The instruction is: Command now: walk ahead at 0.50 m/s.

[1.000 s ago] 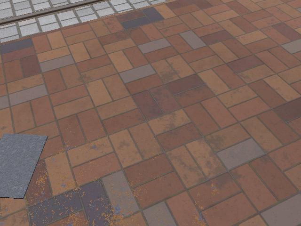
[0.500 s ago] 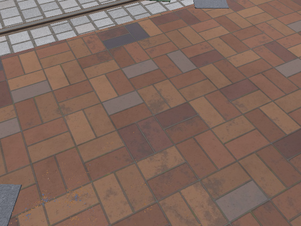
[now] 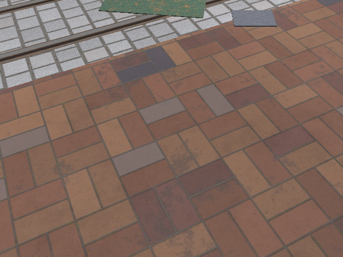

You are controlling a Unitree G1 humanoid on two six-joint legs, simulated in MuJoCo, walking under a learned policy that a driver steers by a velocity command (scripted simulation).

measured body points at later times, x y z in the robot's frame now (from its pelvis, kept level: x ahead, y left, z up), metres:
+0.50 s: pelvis +0.27 +0.06 +0.00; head +0.30 +0.07 +0.45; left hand +0.30 +0.30 -0.16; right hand +0.33 -0.20 -0.14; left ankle +0.31 +0.11 -0.74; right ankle +0.20 -0.07 -0.65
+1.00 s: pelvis +0.54 +0.01 -0.02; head +0.57 +0.00 +0.43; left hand +0.68 +0.25 -0.14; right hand +0.50 -0.22 -0.17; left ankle +0.38 +0.12 -0.65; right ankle +0.61 -0.05 -0.74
